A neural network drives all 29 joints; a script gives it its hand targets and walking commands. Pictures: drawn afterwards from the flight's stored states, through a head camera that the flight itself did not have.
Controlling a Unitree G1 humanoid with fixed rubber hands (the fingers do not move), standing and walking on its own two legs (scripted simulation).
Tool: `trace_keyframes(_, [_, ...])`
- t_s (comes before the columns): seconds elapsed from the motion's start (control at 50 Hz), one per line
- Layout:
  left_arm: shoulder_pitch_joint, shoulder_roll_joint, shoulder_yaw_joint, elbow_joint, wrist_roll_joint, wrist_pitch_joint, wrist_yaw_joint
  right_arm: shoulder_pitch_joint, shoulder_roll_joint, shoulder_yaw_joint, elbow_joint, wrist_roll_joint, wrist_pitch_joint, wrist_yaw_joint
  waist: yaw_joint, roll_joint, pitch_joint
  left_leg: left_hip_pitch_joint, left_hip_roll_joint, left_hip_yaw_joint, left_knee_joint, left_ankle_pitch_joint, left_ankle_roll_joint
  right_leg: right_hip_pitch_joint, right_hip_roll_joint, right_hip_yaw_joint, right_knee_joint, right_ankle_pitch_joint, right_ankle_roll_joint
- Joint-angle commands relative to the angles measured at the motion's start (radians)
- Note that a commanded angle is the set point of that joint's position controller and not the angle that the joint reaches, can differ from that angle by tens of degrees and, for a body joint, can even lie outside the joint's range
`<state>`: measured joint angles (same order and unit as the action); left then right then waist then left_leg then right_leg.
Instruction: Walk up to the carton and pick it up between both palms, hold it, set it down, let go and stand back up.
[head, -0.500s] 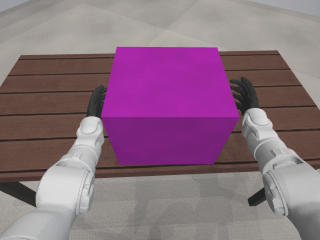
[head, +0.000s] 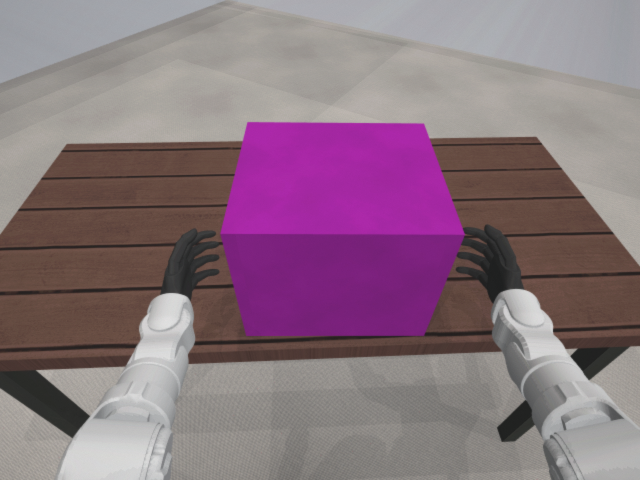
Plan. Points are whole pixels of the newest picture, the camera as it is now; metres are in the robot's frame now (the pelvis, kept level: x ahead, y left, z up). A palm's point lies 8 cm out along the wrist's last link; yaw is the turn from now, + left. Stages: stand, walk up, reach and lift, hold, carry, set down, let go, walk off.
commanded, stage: set down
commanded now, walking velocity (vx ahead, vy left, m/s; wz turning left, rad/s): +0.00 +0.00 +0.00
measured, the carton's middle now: (335, 228) +0.48 -0.01 +0.03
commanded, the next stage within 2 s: none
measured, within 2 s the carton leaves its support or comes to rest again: neither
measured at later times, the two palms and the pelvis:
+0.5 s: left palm (165, 334) +0.29 +0.22 +0.03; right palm (516, 336) +0.27 -0.23 +0.04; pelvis +0.01 +0.00 +0.01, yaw +0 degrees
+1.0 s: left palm (150, 366) +0.25 +0.23 +0.02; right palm (530, 375) +0.22 -0.23 +0.04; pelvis +0.02 +0.01 +0.01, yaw +1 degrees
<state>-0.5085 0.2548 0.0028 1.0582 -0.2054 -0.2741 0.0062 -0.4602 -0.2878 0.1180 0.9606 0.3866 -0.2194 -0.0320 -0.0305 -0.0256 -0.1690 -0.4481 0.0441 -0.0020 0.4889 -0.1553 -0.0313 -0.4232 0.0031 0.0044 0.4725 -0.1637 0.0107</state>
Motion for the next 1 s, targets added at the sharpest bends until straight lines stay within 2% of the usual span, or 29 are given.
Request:
trace_keyframes(0.0, [-0.357, 0.253, -0.012, -0.133, -0.08, 0.024, 0.011, -0.29, -0.185, -0.081, -0.154, -0.029, 0.053, 0.029, 0.021, -0.022, -0.078, 0.181, -0.057, 0.045, -0.114, -0.246, 0.016, 0.128, 0.012, 0.003, -0.115, -0.266, 0.001])
trace_keyframes(0.02, [-0.276, 0.206, -0.043, -0.186, -0.097, 0.022, 0.009, -0.246, -0.179, -0.083, -0.207, -0.02, 0.043, 0.029, 0.021, -0.043, -0.092, 0.21, -0.061, 0.04, -0.115, -0.194, 0.017, 0.147, 0.018, -0.001, -0.114, -0.235, -0.001])
trace_keyframes(0.04, [-0.415, 0.227, -0.034, -0.168, -0.093, 0.026, 0.014, -0.366, -0.184, -0.106, -0.19, -0.035, 0.051, 0.035, 0.037, -0.005, -0.089, 0.154, -0.06, 0.045, -0.125, -0.28, 0.016, 0.112, 0.016, 0.003, -0.106, -0.323, -0.002])
trace_keyframes(0.06, [-0.25, 0.194, -0.051, -0.185, -0.088, 0.025, 0.01, -0.221, -0.171, -0.113, -0.173, -0.038, 0.045, 0.035, 0.015, -0.021, -0.083, 0.215, -0.045, 0.025, -0.139, -0.241, 0.013, 0.161, 0.018, -0.007, -0.11, -0.233, -0.004])
trace_keyframes(0.1, [-0.126, 0.186, -0.018, -0.231, -0.063, 0.036, 0.003, -0.126, -0.181, -0.11, -0.196, -0.039, 0.027, 0.033, 0.038, -0.052, -0.072, 0.262, -0.042, 0.017, -0.135, -0.162, 0.004, 0.201, 0.024, -0.009, -0.121, -0.162, -0.002])
trace_keyframes(0.12, [-0.284, 0.214, -0.021, -0.231, -0.065, 0.039, 0.001, -0.259, -0.178, -0.124, -0.252, -0.052, 0.037, 0.029, 0.037, -0.026, -0.113, 0.232, -0.051, 0.04, -0.129, -0.197, 0.01, 0.168, 0.021, -0.002, -0.12, -0.206, 0.002])
trace_keyframes(0.14, [-0.046, 0.169, 0.006, -0.327, -0.03, 0.043, 0.001, -0.053, -0.157, -0.101, -0.254, -0.052, 0.012, 0.033, 0.054, -0.023, -0.106, 0.308, -0.048, 0.038, -0.144, -0.079, 0.003, 0.248, 0.028, -0.007, -0.134, -0.105, -0.006])
trace_keyframes(0.16, [-0.183, 0.183, -0.001, -0.34, -0.046, 0.044, 0.003, -0.165, -0.174, -0.13, -0.268, -0.054, 0.02, 0.029, 0.034, -0.025, -0.123, 0.291, -0.053, 0.036, -0.139, -0.126, 0.001, 0.209, 0.024, 0.003, -0.137, -0.156, -0.001])
trace_keyframes(0.18, [-0.062, 0.167, 0.017, -0.365, -0.019, 0.049, 0.002, -0.069, -0.167, -0.115, -0.273, -0.048, 0.008, 0.033, 0.059, 0.004, -0.1, 0.306, -0.051, 0.026, -0.145, -0.08, -0.007, 0.243, 0.03, -0.009, -0.132, -0.097, -0.011])
trace_keyframes(0.2, [-0.191, 0.21, 0.032, -0.354, -0.031, 0.052, 0.011, -0.196, -0.16, -0.141, -0.339, -0.079, 0.017, 0.026, 0.063, -0.025, -0.133, 0.277, -0.058, 0.027, -0.143, -0.146, 0.009, 0.203, 0.02, 0.005, -0.139, -0.171, -0.003])
trace_keyframes(0.22, [0.06, 0.144, 0.021, -0.452, -0.016, 0.057, 0.009, 0.039, -0.154, -0.134, -0.355, -0.073, -0.007, 0.032, 0.047, -0.043, -0.117, 0.36, -0.047, 0.008, -0.163, -0.071, -0.002, 0.27, 0.036, -0.012, -0.142, -0.07, -0.007])
trace_keyframes(0.24, [-0.061, 0.174, 0.038, -0.42, -0.014, 0.055, 0.011, -0.082, -0.149, -0.145, -0.378, -0.071, 0.002, 0.028, 0.059, -0.03, -0.107, 0.319, -0.064, 0.03, -0.154, -0.093, 0.0, 0.224, 0.028, 0.0, -0.144, -0.129, -0.001])
trace_keyframes(0.28, [0.037, 0.163, 0.035, -0.475, -0.015, 0.081, 0.004, 0.014, -0.137, -0.153, -0.423, -0.078, 0.003, 0.025, 0.044, -0.042, -0.096, 0.338, -0.065, 0.04, -0.171, -0.042, 0.002, 0.278, 0.031, -0.004, -0.165, -0.077, -0.008])
trace_keyframes(0.3, [0.038, 0.179, 0.072, -0.479, -0.016, 0.086, 0.003, 0.003, -0.134, -0.133, -0.448, -0.09, 0.007, 0.019, 0.074, -0.062, -0.057, 0.318, -0.07, 0.054, -0.162, -0.019, 0.006, 0.262, 0.028, 0.002, -0.17, -0.091, -0.005])
trace_keyframes(0.34, [0.079, 0.168, 0.037, -0.572, -0.033, 0.087, 0.007, 0.059, -0.134, -0.161, -0.541, -0.093, 0.0, 0.02, 0.047, -0.036, -0.076, 0.333, -0.068, 0.045, -0.166, -0.027, 0.006, 0.272, 0.034, 0.003, -0.165, -0.08, -0.015])
trace_keyframes(0.36, [0.11, 0.176, 0.074, -0.593, -0.014, 0.087, 0.013, 0.087, -0.116, -0.154, -0.564, -0.091, 0.0, 0.015, 0.072, -0.045, -0.052, 0.321, -0.074, 0.053, -0.165, -0.024, 0.003, 0.283, 0.033, 0.006, -0.167, -0.092, -0.006])
trace_keyframes(0.38, [0.079, 0.18, 0.036, -0.64, -0.045, 0.09, 0.013, 0.08, -0.124, -0.165, -0.603, -0.092, 0.007, 0.019, 0.05, -0.036, -0.074, 0.318, -0.073, 0.047, -0.158, -0.025, 0.003, 0.279, 0.032, 0.012, -0.163, -0.074, -0.008])
trace_keyframes(0.5, [0.337, 0.18, 0.082, -0.847, -0.035, 0.153, 0.006, 0.348, -0.11, -0.169, -0.761, -0.099, 0.037, 0.003, 0.06, -0.024, -0.011, 0.402, -0.076, 0.063, -0.189, 0.08, -0.005, 0.314, 0.033, 0.02, -0.192, 0.009, -0.011])
trace_keyframes(0.54, [0.432, 0.174, 0.078, -0.92, -0.04, 0.187, 0.005, 0.434, -0.125, -0.202, -0.778, -0.108, 0.049, 0.006, 0.042, -0.02, 0.023, 0.426, -0.064, 0.057, -0.202, 0.094, -0.009, 0.327, 0.041, 0.011, -0.2, 0.029, -0.017])
trace_keyframes(0.6, [0.428, 0.185, 0.092, -0.898, -0.052, 0.231, -0.005, 0.429, -0.089, -0.171, -0.859, -0.113, 0.095, -0.003, 0.062, -0.066, 0.123, 0.391, -0.077, 0.076, -0.214, 0.024, 0.008, 0.289, 0.019, 0.038, -0.241, -0.072, -0.009])
trace_keyframes(0.7, [0.51, 0.194, 0.119, -0.957, -0.037, 0.313, -0.008, 0.528, -0.06, -0.191, -0.954, -0.149, 0.161, -0.015, 0.07, -0.07, 0.188, 0.398, -0.075, 0.096, -0.227, -0.062, 0.011, 0.257, 0.008, 0.033, -0.254, -0.163, -0.003])
trace_keyframes(0.72, [0.503, 0.195, 0.127, -1.029, -0.024, 0.307, 0.002, 0.532, -0.081, -0.202, -0.983, -0.137, 0.166, -0.011, 0.074, -0.025, 0.193, 0.413, -0.07, 0.095, -0.227, -0.051, 0.004, 0.24, 0.01, 0.034, -0.25, -0.181, -0.007])
trace_keyframes(0.74, [0.495, 0.189, 0.113, -0.989, -0.021, 0.337, -0.002, 0.527, -0.082, -0.232, -0.948, -0.173, 0.183, -0.011, 0.054, -0.034, 0.215, 0.403, -0.072, 0.102, -0.238, -0.098, 0.005, 0.227, 0.008, 0.032, -0.269, -0.23, -0.006])
trace_keyframes(0.78, [0.49, 0.204, 0.138, -1.082, -0.027, 0.327, 0.014, 0.542, -0.085, -0.237, -1.038, -0.161, 0.179, -0.012, 0.078, -0.036, 0.179, 0.408, -0.071, 0.098, -0.23, -0.06, 0.007, 0.237, 0.01, 0.028, -0.249, -0.195, -0.008])
trace_keyframes(0.8, [0.495, 0.187, 0.124, -1.022, -0.009, 0.349, 0.015, 0.551, -0.065, -0.239, -0.973, -0.178, 0.2, -0.006, 0.064, -0.005, 0.214, 0.391, -0.07, 0.101, -0.235, -0.1, 0.003, 0.223, 0.004, 0.029, -0.253, -0.232, -0.014])
trace_keyframes(0.88, [0.49, 0.186, 0.102, -1.121, -0.013, 0.355, 0.029, 0.542, -0.079, -0.257, -1.101, -0.177, 0.202, 0.009, 0.073, -0.008, 0.15, 0.391, -0.066, 0.094, -0.238, -0.116, 0.016, 0.234, 0.012, 0.015, -0.236, -0.237, -0.016])
trace_keyframes(0.9, [0.525, 0.171, 0.104, -1.013, -0.001, 0.386, 0.021, 0.561, -0.076, -0.245, -1.016, -0.192, 0.225, 0.012, 0.086, -0.005, 0.211, 0.372, -0.062, 0.101, -0.248, -0.155, 0.015, 0.221, 0.009, 0.019, -0.243, -0.278, -0.015])
trace_keyframes(0.94, [0.546, 0.175, 0.099, -1.083, -0.001, 0.371, 0.035, 0.578, -0.086, -0.252, -1.082, -0.181, 0.211, 0.027, 0.084, -0.013, 0.165, 0.378, -0.058, 0.094, -0.239, -0.116, 0.019, 0.232, 0.01, 0.012, -0.23, -0.227, -0.018])
trace_keyframes(0.98, [0.568, 0.148, 0.085, -1.041, 0.016, 0.389, 0.026, 0.609, -0.096, -0.257, -1.005, -0.189, 0.233, 0.031, 0.059, 0.0, 0.187, 0.389, -0.053, 0.093, -0.242, -0.091, 0.006, 0.233, 0.014, 0.007, -0.239, -0.193, -0.02])
